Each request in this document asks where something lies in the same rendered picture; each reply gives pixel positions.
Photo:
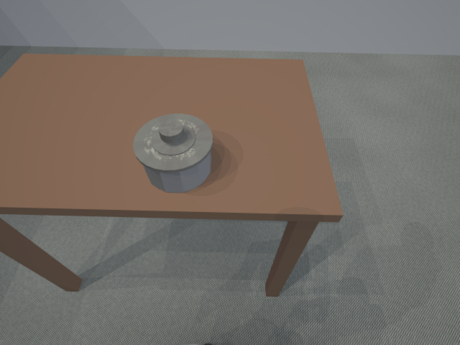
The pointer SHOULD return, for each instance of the knob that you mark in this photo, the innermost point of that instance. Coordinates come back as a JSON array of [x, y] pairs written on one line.
[[171, 131]]

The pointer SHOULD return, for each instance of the table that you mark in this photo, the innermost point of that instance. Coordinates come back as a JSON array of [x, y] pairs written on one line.
[[68, 122]]

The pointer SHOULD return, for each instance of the pot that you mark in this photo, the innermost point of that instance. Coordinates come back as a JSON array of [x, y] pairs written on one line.
[[178, 182]]

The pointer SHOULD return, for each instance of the lid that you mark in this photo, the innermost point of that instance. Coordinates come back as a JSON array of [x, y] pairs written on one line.
[[163, 157]]

